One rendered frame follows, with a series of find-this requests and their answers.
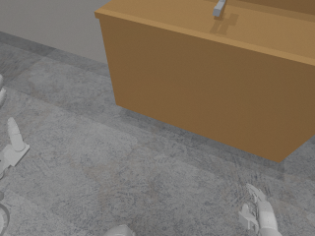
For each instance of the tap lever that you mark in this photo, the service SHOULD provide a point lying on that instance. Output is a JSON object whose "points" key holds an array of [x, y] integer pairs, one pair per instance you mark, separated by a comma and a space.
{"points": [[217, 9]]}

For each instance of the robot left hand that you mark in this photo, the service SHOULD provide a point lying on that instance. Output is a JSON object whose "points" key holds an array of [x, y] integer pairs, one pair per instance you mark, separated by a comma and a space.
{"points": [[13, 153]]}

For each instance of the left robot thigh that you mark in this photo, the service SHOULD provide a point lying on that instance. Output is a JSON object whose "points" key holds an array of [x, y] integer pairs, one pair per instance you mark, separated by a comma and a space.
{"points": [[120, 231]]}

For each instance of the left robot forearm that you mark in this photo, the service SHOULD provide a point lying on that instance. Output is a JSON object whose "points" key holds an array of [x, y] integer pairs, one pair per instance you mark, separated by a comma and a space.
{"points": [[4, 216]]}

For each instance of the counter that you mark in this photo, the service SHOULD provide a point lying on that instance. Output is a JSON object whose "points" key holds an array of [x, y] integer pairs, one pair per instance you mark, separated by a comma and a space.
{"points": [[245, 78]]}

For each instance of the robot right hand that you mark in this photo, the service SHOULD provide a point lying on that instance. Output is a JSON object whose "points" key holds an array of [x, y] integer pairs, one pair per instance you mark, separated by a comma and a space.
{"points": [[262, 216]]}

